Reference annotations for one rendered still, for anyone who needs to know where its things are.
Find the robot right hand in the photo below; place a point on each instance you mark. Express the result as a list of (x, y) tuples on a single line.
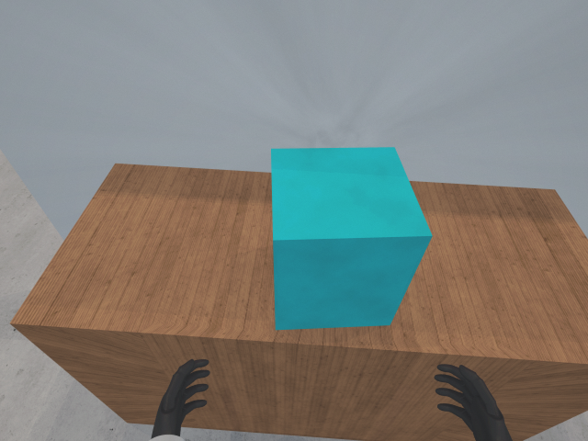
[(481, 413)]

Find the pedestal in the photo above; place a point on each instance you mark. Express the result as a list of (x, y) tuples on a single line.
[(168, 264)]

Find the carton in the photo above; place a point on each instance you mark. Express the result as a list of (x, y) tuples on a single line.
[(348, 236)]

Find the robot left hand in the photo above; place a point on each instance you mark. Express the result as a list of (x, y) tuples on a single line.
[(172, 409)]

